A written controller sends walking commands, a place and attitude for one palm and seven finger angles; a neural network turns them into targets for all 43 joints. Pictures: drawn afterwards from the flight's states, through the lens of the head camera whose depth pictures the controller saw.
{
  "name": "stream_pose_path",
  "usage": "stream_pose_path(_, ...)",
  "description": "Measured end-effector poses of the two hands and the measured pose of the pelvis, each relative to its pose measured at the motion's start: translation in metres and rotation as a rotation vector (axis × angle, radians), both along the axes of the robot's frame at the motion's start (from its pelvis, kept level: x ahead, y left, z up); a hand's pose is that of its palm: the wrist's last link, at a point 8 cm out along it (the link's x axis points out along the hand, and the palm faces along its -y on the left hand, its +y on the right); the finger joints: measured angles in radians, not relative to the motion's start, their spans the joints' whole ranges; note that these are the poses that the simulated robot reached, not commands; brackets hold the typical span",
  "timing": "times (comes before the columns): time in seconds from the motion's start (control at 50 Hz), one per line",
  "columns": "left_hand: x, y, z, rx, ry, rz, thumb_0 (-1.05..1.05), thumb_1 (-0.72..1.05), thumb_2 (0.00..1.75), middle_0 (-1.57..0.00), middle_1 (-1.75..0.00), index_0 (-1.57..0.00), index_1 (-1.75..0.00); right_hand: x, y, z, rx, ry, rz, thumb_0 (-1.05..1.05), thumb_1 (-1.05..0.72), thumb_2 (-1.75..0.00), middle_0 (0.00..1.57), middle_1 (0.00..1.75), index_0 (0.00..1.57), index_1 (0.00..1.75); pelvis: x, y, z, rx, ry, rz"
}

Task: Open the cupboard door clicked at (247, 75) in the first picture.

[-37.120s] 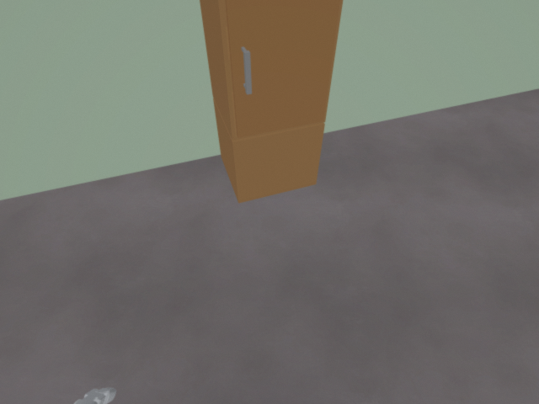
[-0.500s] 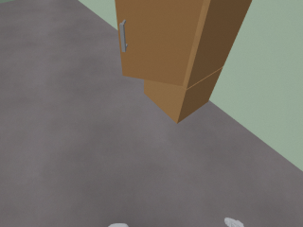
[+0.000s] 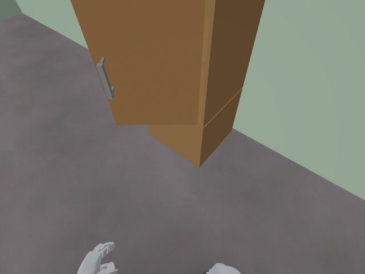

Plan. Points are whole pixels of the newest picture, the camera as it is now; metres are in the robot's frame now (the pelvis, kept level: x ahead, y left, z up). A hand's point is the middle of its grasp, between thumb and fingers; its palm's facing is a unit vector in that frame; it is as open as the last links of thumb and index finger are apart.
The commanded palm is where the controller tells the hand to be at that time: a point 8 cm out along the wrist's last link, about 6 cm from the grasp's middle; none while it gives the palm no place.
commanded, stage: take the last steps up to it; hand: left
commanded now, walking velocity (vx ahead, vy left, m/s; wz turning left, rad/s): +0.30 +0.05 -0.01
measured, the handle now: (106, 78) +0.77 +0.28 -0.04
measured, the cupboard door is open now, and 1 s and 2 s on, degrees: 39 39 39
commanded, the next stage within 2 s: come to a stop and stand still in 0.38 s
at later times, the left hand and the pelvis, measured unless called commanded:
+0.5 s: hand out of the picture +0.11 +0.22 -0.19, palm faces +0.09 -0.99 -0.14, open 7.3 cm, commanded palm none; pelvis +0.17 +0.05 +0.00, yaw +0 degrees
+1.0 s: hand (110, 216) +0.29 +0.21 -0.16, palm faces -0.05 -0.96 -0.27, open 7.3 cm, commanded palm none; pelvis +0.19 +0.01 +0.00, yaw -2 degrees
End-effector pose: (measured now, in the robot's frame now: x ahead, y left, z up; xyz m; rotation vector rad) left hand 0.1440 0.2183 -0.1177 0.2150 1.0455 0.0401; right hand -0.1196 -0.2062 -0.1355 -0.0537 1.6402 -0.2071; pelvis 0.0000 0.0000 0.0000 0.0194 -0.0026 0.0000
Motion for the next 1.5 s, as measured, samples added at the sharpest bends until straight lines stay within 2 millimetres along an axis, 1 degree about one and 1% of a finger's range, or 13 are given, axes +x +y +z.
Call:
stream_pose_path(0.04,0.019,-0.008,-0.005,-0.001,-0.031,0.0,0.0,0.91,0.9,-0.19,-0.3,-0.2,-0.3,0.006,0.001,-0.006,0.023,0.042,-0.018,0.0,-0.91,-0.9,0.2,0.3,0.2,0.3,0.017,-0.007,-0.008,0.001,-0.005,0.003)
stream_pose_path(0.1,0.019,-0.014,-0.007,-0.013,-0.011,0.036,0.0,0.91,0.9,-0.19,-0.3,-0.2,-0.3,0.039,-0.004,-0.007,0.032,0.033,-0.016,0.01,-0.91,-0.9,0.2,0.3,0.2,0.3,0.036,-0.012,-0.004,-0.01,-0.025,0.012)
stream_pose_path(0.24,-0.018,0.01,-0.005,0.026,0.158,0.154,-0.03,0.97,0.9,-0.2,-0.3,-0.21,-0.3,0.18,-0.018,0.002,-0.007,-0.206,0.059,0.01,-0.91,-0.9,0.2,0.3,0.19,0.3,0.077,-0.009,0.013,-0.019,-0.011,0.01)
stream_pose_path(0.34,-0.041,0.026,-0.011,0.002,0.288,0.202,-0.02,0.95,0.9,-0.2,-0.3,-0.2,-0.3,0.269,-0.021,0.011,-0.061,-0.33,0.135,0.01,-0.94,-0.9,0.2,0.3,0.19,0.3,0.11,0.008,0.014,-0.03,-0.006,0.016)
stream_pose_path(0.44,-0.051,0.04,-0.031,-0.053,0.404,0.246,-0.01,0.93,0.9,-0.19,-0.3,-0.2,-0.3,0.349,-0.002,0.015,-0.107,-0.437,0.208,0.01,-0.93,-0.9,0.2,0.3,0.19,0.3,0.15,0.038,0.002,-0.048,-0.01,0.015)
stream_pose_path(0.5,-0.04,0.05,-0.04,-0.065,0.451,0.237,0.0,0.92,0.9,-0.19,-0.3,-0.2,-0.3,0.376,0.015,0.016,-0.121,-0.48,0.225,0.01,-0.92,-0.9,0.2,0.3,0.19,0.3,0.165,0.052,-0.003,-0.034,-0.016,0.006)
stream_pose_path(0.6,0.011,0.062,-0.034,-0.06,0.405,0.204,0.0,0.92,0.9,-0.19,-0.3,-0.2,-0.3,0.382,0.044,0.018,-0.098,-0.436,0.215,0.0,-0.92,-0.9,0.2,0.3,0.19,0.3,0.183,0.062,0.006,-0.029,-0.008,0.001)
stream_pose_path(0.66,0.043,0.066,-0.03,-0.055,0.363,0.182,0.0,0.91,0.9,-0.19,-0.3,-0.2,-0.3,0.383,0.044,0.02,-0.117,-0.406,0.185,-0.01,-0.95,-0.9,0.21,0.3,0.2,0.3,0.189,0.065,0.01,-0.033,0.003,-0.006)
stream_pose_path(0.84,0.118,0.07,-0.018,0.01,0.255,0.107,0.0,0.91,0.9,-0.19,-0.3,-0.2,-0.3,0.357,0.016,0.018,-0.137,-0.311,0.106,0.0,-0.93,-0.9,0.21,0.3,0.2,0.3,0.197,0.048,0.013,-0.058,0.023,-0.028)
stream_pose_path(0.96,0.145,0.05,-0.011,0.069,0.164,0.07,0.0,0.91,0.9,-0.19,-0.3,-0.2,-0.3,0.326,-0.017,0.0,-0.106,-0.25,0.052,0.0,-0.91,-0.9,0.21,0.3,0.2,0.3,0.195,0.019,0.004,-0.022,0.033,-0.029)
stream_pose_path(1.06,0.139,0.023,-0.007,0.078,0.174,0.041,0.0,0.91,0.9,-0.19,-0.3,-0.2,-0.3,0.31,-0.036,-0.008,-0.082,-0.214,0.018,0.0,-0.91,-0.9,0.2,0.3,0.2,0.3,0.195,0.003,0.003,-0.018,0.019,-0.026)
stream_pose_path(1.18,0.127,-0.004,-0.02,0.012,0.186,0.078,0.0,0.91,0.9,-0.19,-0.3,-0.2,-0.3,0.307,-0.038,-0.006,-0.078,-0.212,0.04,0.0,-0.91,-0.9,0.2,0.3,0.19,0.3,0.197,-0.009,0.002,-0.019,-0.009,-0.014)
stream_pose_path(1.5,0.059,-0.019,-0.014,0.016,0.346,0.142,0.0,0.92,0.9,-0.2,-0.3,-0.2,-0.3,0.319,-0.042,-0.001,-0.037,-0.224,0.082,0.01,-0.92,-0.9,0.2,0.3,0.2,0.3,0.201,-0.027,0.012,-0.013,-0.013,-0.02)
